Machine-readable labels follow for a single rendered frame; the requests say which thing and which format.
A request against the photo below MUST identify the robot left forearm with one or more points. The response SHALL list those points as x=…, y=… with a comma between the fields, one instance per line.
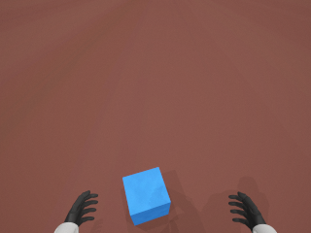
x=67, y=227

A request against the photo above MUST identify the robot left hand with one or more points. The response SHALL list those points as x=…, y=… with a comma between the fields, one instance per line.
x=77, y=211

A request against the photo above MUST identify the robot right hand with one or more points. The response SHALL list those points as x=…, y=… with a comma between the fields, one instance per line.
x=251, y=212

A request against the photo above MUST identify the carton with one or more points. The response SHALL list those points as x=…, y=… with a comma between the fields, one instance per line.
x=146, y=195

